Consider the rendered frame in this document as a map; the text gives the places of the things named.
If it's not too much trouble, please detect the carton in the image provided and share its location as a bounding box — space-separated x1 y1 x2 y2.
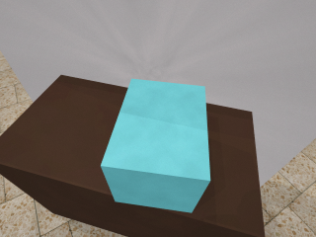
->
101 78 210 213

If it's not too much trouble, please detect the pedestal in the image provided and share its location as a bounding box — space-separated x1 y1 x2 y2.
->
0 75 266 237

